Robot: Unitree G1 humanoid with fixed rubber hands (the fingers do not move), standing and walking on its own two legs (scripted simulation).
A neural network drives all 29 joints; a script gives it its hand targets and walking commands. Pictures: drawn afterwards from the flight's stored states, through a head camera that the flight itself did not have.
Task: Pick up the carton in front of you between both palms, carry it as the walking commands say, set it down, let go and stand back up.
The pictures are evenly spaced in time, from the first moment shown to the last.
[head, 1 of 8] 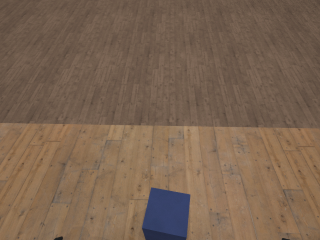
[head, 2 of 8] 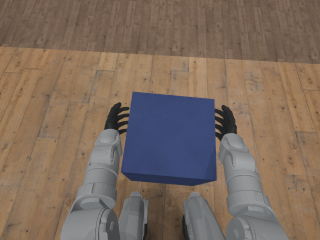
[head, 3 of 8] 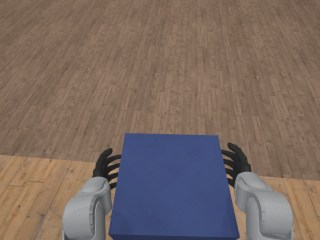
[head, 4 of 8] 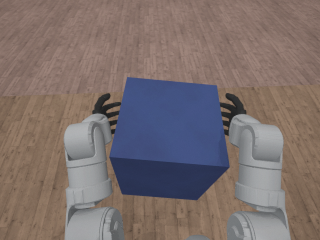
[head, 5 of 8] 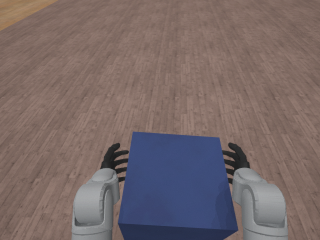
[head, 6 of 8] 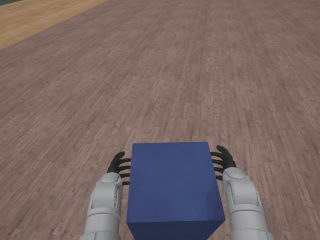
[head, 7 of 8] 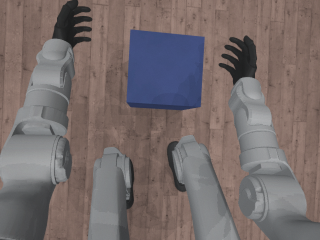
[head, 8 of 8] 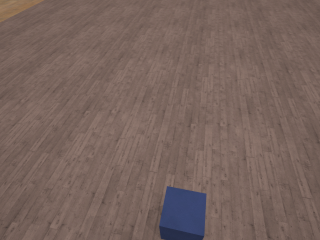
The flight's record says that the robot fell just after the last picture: no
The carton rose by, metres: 1.03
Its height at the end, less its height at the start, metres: +0.31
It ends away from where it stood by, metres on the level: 5.73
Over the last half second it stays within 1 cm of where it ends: yes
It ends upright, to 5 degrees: yes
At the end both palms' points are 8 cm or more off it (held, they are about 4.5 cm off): yes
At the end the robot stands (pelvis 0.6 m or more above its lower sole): yes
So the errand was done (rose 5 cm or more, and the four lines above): yes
